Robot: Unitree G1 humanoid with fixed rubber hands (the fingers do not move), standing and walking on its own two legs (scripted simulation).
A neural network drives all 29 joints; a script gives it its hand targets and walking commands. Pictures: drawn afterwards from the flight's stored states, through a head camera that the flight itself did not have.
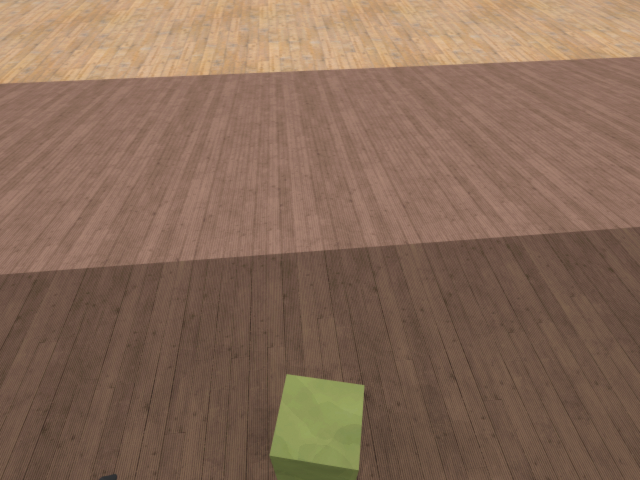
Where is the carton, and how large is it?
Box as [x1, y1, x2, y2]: [269, 374, 363, 479]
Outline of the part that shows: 287,374 269,455 277,479 355,479 358,470 363,385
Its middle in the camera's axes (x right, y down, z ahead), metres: +0.00 +0.54 +1.05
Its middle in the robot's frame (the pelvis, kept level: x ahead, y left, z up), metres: +0.39 +0.03 -0.66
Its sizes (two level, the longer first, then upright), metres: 0.210 0.200 0.250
